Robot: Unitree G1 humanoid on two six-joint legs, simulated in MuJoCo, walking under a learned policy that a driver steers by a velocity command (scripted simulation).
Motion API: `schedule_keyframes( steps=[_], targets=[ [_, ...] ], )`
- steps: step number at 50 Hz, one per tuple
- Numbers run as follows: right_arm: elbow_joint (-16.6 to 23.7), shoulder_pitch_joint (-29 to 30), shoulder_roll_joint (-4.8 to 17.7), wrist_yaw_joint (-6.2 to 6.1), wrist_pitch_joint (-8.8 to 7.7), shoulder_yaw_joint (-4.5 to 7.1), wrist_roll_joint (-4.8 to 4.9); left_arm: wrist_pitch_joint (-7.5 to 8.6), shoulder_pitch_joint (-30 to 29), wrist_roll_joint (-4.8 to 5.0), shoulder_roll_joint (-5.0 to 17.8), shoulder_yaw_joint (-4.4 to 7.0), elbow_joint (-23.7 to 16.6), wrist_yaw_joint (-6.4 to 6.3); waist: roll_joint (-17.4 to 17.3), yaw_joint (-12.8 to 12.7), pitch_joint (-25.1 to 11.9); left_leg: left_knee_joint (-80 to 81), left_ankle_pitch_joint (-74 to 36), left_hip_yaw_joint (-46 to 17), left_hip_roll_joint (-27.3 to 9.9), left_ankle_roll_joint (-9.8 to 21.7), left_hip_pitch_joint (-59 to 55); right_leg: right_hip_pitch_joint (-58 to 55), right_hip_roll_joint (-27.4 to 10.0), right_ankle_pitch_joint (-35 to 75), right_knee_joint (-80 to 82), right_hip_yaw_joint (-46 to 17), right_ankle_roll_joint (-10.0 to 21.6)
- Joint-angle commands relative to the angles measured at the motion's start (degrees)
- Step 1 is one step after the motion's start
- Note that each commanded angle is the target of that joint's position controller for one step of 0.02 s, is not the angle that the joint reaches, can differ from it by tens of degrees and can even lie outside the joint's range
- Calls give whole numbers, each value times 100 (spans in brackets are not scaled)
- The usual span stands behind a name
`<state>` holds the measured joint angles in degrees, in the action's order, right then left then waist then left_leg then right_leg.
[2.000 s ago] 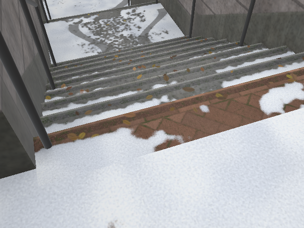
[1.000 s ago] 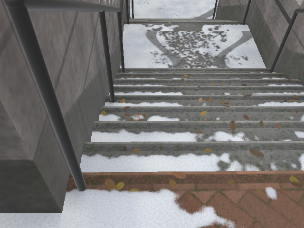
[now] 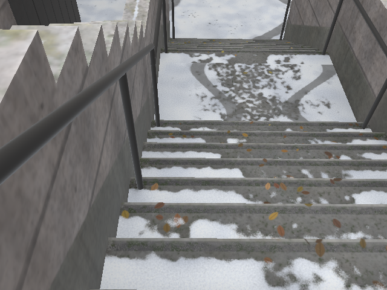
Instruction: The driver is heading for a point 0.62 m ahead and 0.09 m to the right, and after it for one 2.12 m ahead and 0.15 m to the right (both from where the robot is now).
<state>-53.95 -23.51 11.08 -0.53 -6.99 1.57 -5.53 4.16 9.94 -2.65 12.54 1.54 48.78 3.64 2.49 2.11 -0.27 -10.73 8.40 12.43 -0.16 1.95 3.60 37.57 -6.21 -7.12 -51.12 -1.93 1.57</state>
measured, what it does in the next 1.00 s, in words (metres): goes down: right foot, then left foot 0.17 m lower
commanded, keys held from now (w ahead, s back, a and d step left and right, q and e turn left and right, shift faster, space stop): w+e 0.24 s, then e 0.18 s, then q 0.58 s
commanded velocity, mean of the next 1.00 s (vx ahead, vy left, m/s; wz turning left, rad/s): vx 0.23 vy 0.00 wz -0.13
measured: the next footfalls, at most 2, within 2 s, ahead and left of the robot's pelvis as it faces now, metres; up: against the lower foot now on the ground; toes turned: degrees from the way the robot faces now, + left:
right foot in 0.22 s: +0.16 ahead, -0.18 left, +0.00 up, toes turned -12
left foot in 0.72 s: +0.43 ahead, -0.03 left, -0.17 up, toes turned -11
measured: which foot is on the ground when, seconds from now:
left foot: down 0.00-0.24, up 0.26-0.70, down 0.72-1.00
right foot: up 0.00-0.20, down 0.22-0.74, up 0.76-1.00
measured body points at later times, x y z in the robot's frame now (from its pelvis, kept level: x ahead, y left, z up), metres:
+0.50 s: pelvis +0.19 -0.10 -0.03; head +0.20 -0.11 +0.42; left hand +0.23 +0.16 -0.16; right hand +0.34 -0.37 -0.12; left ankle +0.36 +0.03 -0.71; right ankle +0.13 -0.17 -0.75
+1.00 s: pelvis +0.32 -0.09 -0.20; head +0.34 -0.10 +0.25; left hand +0.48 +0.12 -0.31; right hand +0.31 -0.33 -0.34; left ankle +0.39 -0.03 -0.92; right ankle +0.30 -0.23 -0.69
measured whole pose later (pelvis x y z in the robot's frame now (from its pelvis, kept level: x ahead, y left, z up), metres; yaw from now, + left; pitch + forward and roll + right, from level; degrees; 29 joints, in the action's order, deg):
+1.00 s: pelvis +0.32 -0.09 -0.20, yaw -5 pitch +5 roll +0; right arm -49.4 -23.9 11.5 0.4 -6.6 -0.2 -2.1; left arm 1.3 12.5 -3.6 11.4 -2.1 38.6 -1.4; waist -0.9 1.5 -2.5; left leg -33.4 10.0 -2.7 6.3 5.0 28.1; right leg 57.1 -3.7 -19.7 -107.2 -2.0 -5.0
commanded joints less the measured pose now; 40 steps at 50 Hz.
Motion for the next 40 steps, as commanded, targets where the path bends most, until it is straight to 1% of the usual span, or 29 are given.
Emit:
schedule_keyframes(
  steps=[1,2,5,6,7,9,11,12,13,14,15,16,17,18,21,22,24,27,28,29,30,31,32,34,36,37,38,39,40],
  targets=[
    [196,61,460,46,-141,11,-56,-107,-153,-126,-184,-72,-378,98,-784,-269,-14,402,-1962,-57,-1598,1121,473,-549,-95,335,206,112,30],
    [220,182,548,40,-167,10,42,-123,-174,-115,-127,-66,-433,78,-877,-228,123,453,-1468,-44,-1543,1034,504,-582,-113,539,458,169,97],
    [366,506,663,-51,-176,-42,-87,11,250,-220,128,50,-439,64,-688,-489,170,-222,-1604,-113,-1906,1018,452,-472,-147,439,-774,-21,299],
    [267,472,827,-84,-149,55,214,36,-390,-119,167,59,-665,38,-615,-218,408,54,-1352,-44,-1902,912,-169,-82,-151,-796,679,172,199],
    [51,-96,943,-143,-80,93,313,28,-978,-108,78,13,-852,27,-571,130,372,-141,-1284,-18,-1829,875,-593,-269,55,-1392,1004,551,68],
    [40,-173,1416,-197,56,260,37,30,-194,-46,-42,-19,-703,-48,-786,-122,140,-794,-2503,-11,-2174,857,-858,-786,123,-908,952,320,73],
    [106,123,1232,-101,35,226,-32,311,1454,37,685,364,-129,-165,-144,-845,-428,-3163,-3040,569,-1440,499,379,-3206,1002,235,1524,1013,528],
    [204,-488,347,22,-6,-60,-103,387,2354,-183,1556,629,73,-388,1173,-697,-1337,-5092,504,405,-633,-197,2284,-5486,38,2955,1554,-828,1643],
    [795,58,152,171,-203,-157,172,419,2970,-242,1671,593,39,-361,973,-993,-1905,-6480,3054,-644,231,-401,3987,-6771,-1098,3927,2400,-3350,2679],
    [1234,1465,467,266,-210,-46,531,508,3264,-260,1520,706,466,-291,152,-1481,-305,-6750,2994,-1489,53,-263,5176,-5777,-1257,4366,2705,-3240,2275],
    [1507,1862,709,170,-167,26,471,631,2596,-27,1321,667,447,-219,512,-1156,53,-7039,2830,-1622,-330,-226,5109,-4886,-1212,4214,2502,-2534,2081],
    [1405,1622,1009,24,-57,149,341,586,2077,77,749,497,382,-164,281,-762,-147,-6983,2608,-1674,-536,-258,4644,-4077,-1009,4007,2339,-2055,1938],
    [1295,1330,670,-42,52,54,222,545,1691,117,521,365,297,-101,-9,-363,-116,-6664,2147,-1702,-572,-235,3872,-2948,-902,4235,2356,-1689,1773],
    [1255,1064,419,-62,127,-28,272,483,1114,128,575,355,43,-95,145,40,6,-6472,1619,-1635,-531,-252,3300,-1931,-739,4353,2592,-1290,1628],
    [1309,985,320,152,249,-120,281,416,667,-192,625,224,-225,-285,-15,198,-347,-5663,-439,-1479,-426,-215,2710,-953,-171,4020,2313,-757,1362],
    [1174,868,399,275,208,-130,138,465,806,-176,241,67,-202,-398,-206,35,-373,-4588,-1798,-1781,-479,-175,3040,-1141,141,2608,2202,-524,986],
    [1028,1014,377,442,218,-130,81,475,1559,-30,292,63,52,-510,-65,-315,-278,-3447,-3452,-1538,-468,-163,3067,-1036,482,1493,1683,-195,858],
    [976,1351,434,569,345,-141,99,200,1844,-210,595,13,182,-379,40,-390,-2,-2880,-3942,-1282,-295,-299,1986,5,353,-254,1114,-739,1011],
    [956,1360,526,576,382,-122,96,175,2004,-132,558,-12,216,-332,-98,-455,85,-2603,-3503,-1400,-418,-359,2436,-478,125,-242,769,-1084,1089],
    [1096,1841,438,269,482,28,578,12,2123,577,597,105,70,-498,-398,-694,-349,-2146,-3163,-1268,30,-153,2024,-1263,188,188,749,-890,1017],
    [1118,2021,310,177,510,-40,645,-124,2175,479,613,69,134,-569,-76,-850,-169,-1923,-2853,-1374,-18,-74,1933,-1330,206,330,518,-886,986],
    [948,1836,358,485,484,-237,2,68,2325,-112,329,-205,397,-438,216,-818,780,-1366,-2977,-1948,-825,-133,3776,-1925,-470,-155,-18,-2193,1094],
    [827,1656,441,525,507,-148,-139,70,2505,-28,286,-159,435,-404,64,-986,632,-942,-2765,-1848,-816,-249,4080,-2525,-490,-120,-345,-2248,1174],
    [625,1505,469,487,497,-102,8,27,2742,56,394,-176,583,-404,-114,-1113,492,-654,-2839,-1516,-723,-213,3217,-2164,-450,-258,-701,-2216,1228],
    [189,331,618,373,340,0,252,-38,2119,-27,566,-210,505,-245,-593,-324,208,-736,-3318,-720,-270,31,283,-334,27,-653,-1407,-1267,899],
    [-60,-1308,1219,326,291,242,323,-50,1732,-176,823,-148,364,91,-1229,485,-623,-1496,-4855,-1115,-501,652,-1944,916,607,-976,-3396,-462,315],
    [214,-1125,1830,402,353,342,449,-30,2327,-174,497,-121,218,215,-2568,54,-2283,-2115,-6411,-2686,-1782,2090,-3523,1690,1224,-4857,-6501,517,-465],
    [262,-1015,1714,440,349,382,242,-108,1511,46,880,-78,-257,88,-1233,405,-2158,-2203,-6943,-3248,-1978,2185,-3481,2677,1123,-5038,-7468,430,-621],
    [486,-518,1625,433,282,349,161,-126,876,202,863,-70,-739,-157,-833,269,-1789,-2225,-6584,-3366,-2213,2181,-2772,3091,977,-4597,-7361,292,-765]
  ],
)
Velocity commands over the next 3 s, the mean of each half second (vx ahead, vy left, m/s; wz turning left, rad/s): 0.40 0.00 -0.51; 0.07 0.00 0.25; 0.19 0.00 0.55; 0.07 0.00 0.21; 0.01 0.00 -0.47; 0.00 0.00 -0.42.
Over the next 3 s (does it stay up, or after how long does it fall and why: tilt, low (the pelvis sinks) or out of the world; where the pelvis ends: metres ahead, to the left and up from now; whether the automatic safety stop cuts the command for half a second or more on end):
stays up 0.40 -0.13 -0.18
